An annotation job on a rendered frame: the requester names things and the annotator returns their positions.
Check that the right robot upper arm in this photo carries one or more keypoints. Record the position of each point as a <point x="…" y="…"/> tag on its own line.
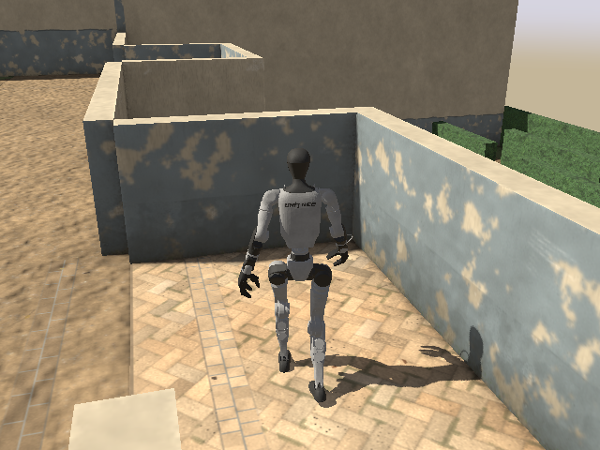
<point x="329" y="197"/>

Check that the left robot hand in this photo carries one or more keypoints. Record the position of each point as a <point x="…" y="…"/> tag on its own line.
<point x="243" y="285"/>

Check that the robot left shin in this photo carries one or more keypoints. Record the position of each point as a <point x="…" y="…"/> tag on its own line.
<point x="282" y="330"/>

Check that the left robot upper arm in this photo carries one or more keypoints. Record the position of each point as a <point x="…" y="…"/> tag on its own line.
<point x="269" y="199"/>

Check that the right robot hand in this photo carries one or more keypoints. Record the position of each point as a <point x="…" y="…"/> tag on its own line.
<point x="344" y="256"/>

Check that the robot right shin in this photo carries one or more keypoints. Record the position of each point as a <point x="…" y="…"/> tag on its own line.
<point x="317" y="353"/>

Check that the right robot forearm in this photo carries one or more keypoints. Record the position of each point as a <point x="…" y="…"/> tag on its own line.
<point x="341" y="242"/>

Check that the left robot forearm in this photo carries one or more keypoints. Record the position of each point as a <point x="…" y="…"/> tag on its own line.
<point x="253" y="253"/>

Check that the robot shin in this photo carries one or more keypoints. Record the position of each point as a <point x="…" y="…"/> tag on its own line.
<point x="317" y="353"/>
<point x="282" y="330"/>

